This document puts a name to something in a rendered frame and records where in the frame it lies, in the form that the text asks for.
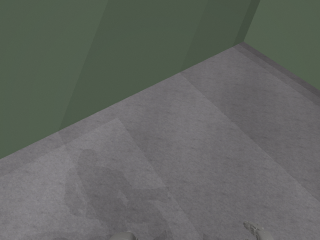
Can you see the robot right hand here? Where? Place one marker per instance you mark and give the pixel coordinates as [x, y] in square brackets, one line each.
[257, 230]

